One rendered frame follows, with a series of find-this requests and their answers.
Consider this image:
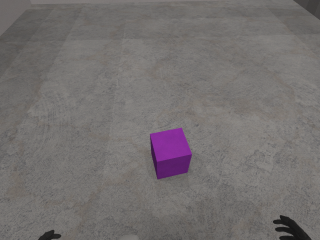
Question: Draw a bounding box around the right robot hand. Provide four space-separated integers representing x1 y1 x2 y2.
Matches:
273 215 312 240

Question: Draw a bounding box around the left robot hand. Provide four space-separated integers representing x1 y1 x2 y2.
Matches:
38 230 61 240

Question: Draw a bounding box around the carton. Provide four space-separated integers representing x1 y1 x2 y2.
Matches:
150 127 192 179

